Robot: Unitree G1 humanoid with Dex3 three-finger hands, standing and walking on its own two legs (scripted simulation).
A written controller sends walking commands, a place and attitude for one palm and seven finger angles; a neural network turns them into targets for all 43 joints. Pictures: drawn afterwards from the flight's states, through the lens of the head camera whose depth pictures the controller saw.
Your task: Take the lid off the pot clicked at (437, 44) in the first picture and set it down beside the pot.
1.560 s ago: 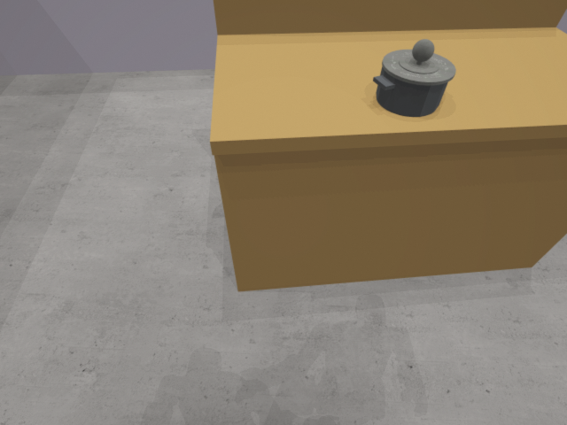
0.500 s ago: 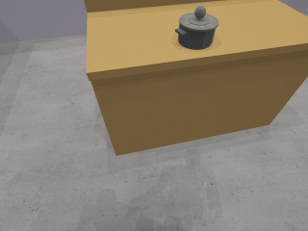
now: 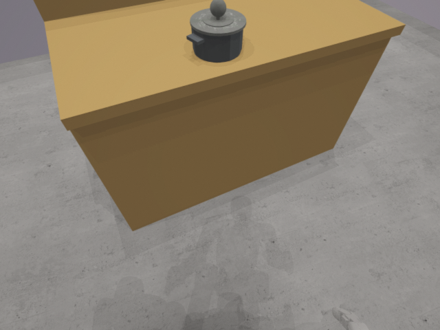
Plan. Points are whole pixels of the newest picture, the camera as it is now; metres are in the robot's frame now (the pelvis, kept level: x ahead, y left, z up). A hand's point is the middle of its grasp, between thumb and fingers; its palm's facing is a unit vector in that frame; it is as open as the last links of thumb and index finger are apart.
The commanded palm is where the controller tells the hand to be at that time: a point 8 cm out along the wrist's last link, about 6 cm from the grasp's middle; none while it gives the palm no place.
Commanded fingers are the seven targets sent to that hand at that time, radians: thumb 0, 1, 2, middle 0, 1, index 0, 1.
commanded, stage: walk to a spot facing it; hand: left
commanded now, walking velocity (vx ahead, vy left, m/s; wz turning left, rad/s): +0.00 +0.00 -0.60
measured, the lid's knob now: (218, 7) +0.95 +0.12 +0.13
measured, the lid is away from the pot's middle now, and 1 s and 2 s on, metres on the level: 0.00 0.00 0.00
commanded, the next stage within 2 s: turn to face it in 1.96 s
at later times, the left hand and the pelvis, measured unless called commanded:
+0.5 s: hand (161, 309) +0.17 +0.15 -0.16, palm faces -0.30 -0.91 -0.27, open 7.3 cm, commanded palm none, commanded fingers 0.00 0.90 0.90 -0.20 -0.30 -0.20 -0.30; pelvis +0.00 -0.02 -0.02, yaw -18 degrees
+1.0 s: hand (196, 268) +0.27 +0.09 -0.17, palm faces -0.57 -0.81 -0.15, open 7.4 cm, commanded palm none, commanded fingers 0.00 0.90 0.90 -0.20 -0.30 -0.20 -0.30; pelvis +0.09 -0.03 +0.00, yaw -37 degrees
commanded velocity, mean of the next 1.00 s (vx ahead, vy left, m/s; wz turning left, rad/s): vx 0.17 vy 0.00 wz -0.60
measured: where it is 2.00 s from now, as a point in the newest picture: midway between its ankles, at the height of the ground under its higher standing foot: (310, 299)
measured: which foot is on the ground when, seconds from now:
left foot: up 0.00-0.04, down 0.06-0.38, up 0.40-0.74, down 0.76-1.00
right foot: down 0.00-0.04, up 0.06-0.36, down 0.38-0.76, up 0.78-1.00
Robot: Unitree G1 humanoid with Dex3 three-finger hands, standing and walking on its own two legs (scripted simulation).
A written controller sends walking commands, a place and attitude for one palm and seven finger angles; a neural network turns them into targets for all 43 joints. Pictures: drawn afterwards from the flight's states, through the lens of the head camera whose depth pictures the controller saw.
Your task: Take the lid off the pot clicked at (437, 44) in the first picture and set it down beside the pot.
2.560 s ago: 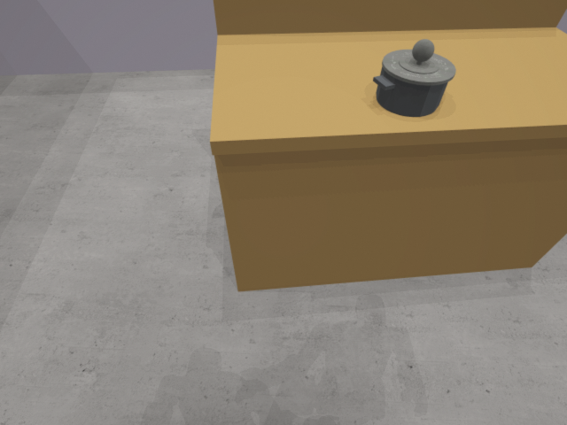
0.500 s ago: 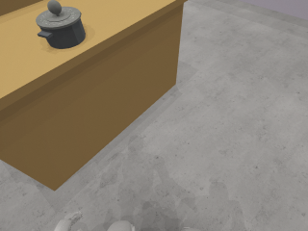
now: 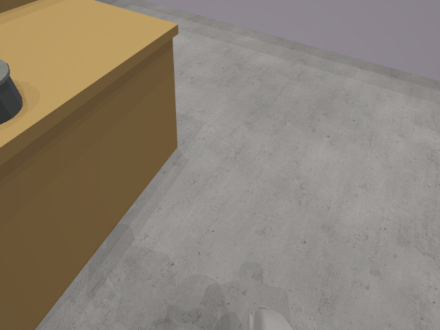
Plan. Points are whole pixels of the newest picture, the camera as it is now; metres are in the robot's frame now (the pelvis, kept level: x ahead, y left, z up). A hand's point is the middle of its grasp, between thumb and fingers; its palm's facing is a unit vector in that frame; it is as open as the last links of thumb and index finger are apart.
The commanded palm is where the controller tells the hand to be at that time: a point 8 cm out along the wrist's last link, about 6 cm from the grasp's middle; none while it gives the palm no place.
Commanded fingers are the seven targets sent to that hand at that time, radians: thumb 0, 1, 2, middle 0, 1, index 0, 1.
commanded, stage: walk to a spot facing it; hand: left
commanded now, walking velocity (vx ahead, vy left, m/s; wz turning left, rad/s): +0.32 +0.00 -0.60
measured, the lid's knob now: out of the picture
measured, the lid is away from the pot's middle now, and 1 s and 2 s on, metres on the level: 0.00 0.00 0.00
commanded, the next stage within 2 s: turn to face it in 0.96 s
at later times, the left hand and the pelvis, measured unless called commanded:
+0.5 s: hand (183, 253) +0.32 +0.09 -0.17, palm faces -0.20 -0.95 -0.23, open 7.2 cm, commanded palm none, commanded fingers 0.00 0.90 0.90 -0.20 -0.30 -0.20 -0.30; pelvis +0.20 -0.08 -0.01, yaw -13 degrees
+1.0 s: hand (188, 201) +0.48 +0.10 -0.18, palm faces -0.31 -0.94 -0.16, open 7.4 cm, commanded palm none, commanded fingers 0.00 0.90 0.90 -0.20 -0.30 -0.20 -0.30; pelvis +0.41 -0.08 -0.01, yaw -26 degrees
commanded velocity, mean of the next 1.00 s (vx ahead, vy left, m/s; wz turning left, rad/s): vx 0.28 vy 0.00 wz -0.42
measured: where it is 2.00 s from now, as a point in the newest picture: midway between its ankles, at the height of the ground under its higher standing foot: (247, 268)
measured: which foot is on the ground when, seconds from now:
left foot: down 0.00-0.24, up 0.26-0.78, down 0.80-1.00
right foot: up 0.00-0.22, down 0.24-0.80, up 0.82-1.00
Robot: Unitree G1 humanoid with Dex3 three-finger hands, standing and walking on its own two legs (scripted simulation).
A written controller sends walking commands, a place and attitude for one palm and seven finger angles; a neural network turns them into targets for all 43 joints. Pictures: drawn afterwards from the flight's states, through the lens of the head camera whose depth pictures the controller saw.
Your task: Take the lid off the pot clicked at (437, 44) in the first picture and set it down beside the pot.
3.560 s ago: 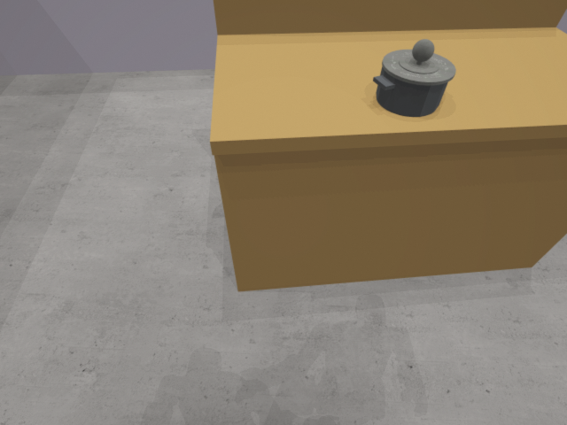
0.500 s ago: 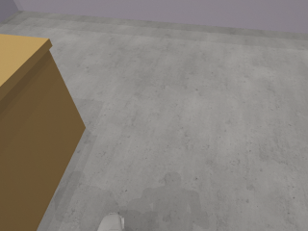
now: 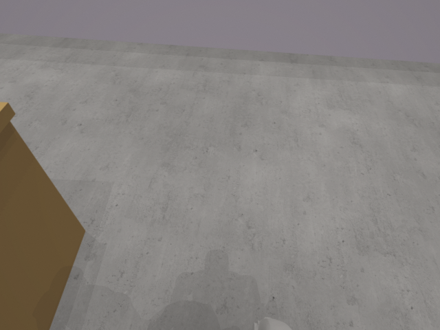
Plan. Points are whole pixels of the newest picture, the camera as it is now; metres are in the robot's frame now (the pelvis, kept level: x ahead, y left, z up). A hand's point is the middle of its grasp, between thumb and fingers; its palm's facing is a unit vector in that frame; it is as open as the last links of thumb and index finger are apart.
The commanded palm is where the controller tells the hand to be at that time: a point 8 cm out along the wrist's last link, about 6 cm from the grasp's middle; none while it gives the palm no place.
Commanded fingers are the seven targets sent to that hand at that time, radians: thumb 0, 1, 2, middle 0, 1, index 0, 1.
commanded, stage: turn to face it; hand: left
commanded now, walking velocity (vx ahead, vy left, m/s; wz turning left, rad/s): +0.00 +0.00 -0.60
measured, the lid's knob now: out of the picture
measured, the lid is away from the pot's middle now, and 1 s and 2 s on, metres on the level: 0.00 0.00 0.00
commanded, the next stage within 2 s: none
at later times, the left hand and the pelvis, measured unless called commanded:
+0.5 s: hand (164, 288) +0.23 +0.14 -0.17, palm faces +0.07 -0.99 -0.14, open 7.3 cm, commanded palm none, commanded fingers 0.00 0.90 0.90 -0.20 -0.30 -0.20 -0.30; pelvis +0.09 -0.02 -0.01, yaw +6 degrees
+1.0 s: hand out of the picture +0.11 +0.20 -0.16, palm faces +0.41 -0.86 -0.31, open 7.4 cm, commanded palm none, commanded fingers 0.00 0.90 0.90 -0.20 -0.30 -0.20 -0.30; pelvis +0.11 -0.05 -0.01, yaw +23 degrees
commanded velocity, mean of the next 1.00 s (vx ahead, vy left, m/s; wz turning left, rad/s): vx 0.00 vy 0.00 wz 0.56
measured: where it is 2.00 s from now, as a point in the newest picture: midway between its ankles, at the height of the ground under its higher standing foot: outside the picture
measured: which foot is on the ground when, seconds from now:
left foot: down 0.00-0.20, up 0.22-0.52, down 0.54-1.00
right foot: up 0.00-0.18, down 0.20-0.54, up 0.56-0.98, down 1.00-1.00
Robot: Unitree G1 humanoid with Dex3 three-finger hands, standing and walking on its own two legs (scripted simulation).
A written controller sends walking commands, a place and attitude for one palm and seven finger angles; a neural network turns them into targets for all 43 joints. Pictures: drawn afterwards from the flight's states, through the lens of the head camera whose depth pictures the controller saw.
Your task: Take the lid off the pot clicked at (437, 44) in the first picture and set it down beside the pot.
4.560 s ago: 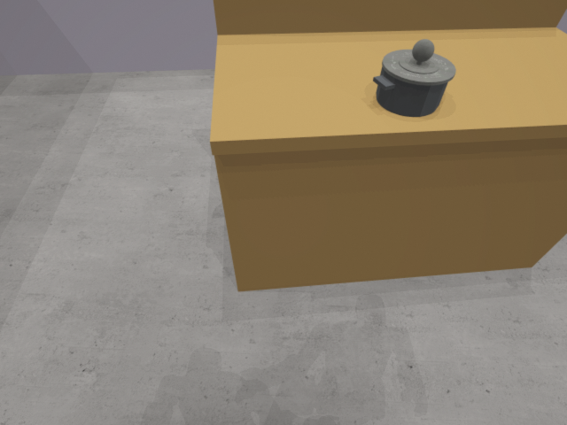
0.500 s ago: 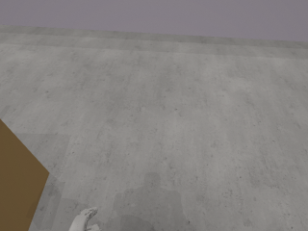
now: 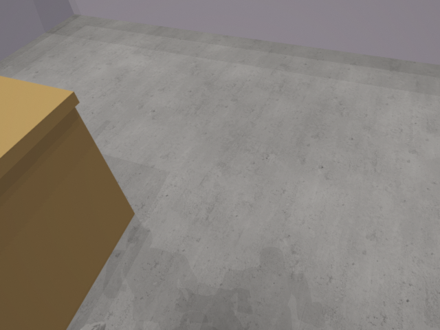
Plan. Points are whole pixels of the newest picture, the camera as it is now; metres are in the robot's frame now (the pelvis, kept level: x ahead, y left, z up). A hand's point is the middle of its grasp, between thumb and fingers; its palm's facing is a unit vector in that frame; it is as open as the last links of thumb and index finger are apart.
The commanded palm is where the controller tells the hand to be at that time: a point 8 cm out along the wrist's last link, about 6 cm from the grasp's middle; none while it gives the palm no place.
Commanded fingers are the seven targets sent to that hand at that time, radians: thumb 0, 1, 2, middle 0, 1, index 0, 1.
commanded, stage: turn to face it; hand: left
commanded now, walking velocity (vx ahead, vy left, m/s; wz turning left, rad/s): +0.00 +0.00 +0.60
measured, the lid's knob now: out of the picture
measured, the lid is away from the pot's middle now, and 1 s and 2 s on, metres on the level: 0.00 0.00 0.00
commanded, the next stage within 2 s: take the last steps up to it in 1.88 s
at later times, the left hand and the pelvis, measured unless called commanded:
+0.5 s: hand out of the picture -0.08 +0.23 -0.18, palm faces +0.39 -0.88 -0.26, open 7.3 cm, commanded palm none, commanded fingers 0.00 0.90 0.90 -0.20 -0.30 -0.20 -0.30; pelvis -0.03 +0.02 +0.00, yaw +20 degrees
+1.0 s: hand out of the picture -0.03 +0.22 -0.13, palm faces +0.58 -0.76 -0.29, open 7.3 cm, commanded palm none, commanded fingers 0.00 0.90 0.90 -0.20 -0.30 -0.20 -0.30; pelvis -0.02 -0.01 +0.01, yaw +38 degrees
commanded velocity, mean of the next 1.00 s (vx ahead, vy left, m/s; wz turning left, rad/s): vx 0.00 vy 0.00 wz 0.60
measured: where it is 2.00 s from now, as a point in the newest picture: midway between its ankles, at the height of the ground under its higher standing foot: outside the picture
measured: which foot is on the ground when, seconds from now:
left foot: down 0.00-0.00, up 0.02-0.42, down 0.44-0.88, up 0.90-1.00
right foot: down 0.00-0.44, up 0.46-0.86, down 0.88-1.00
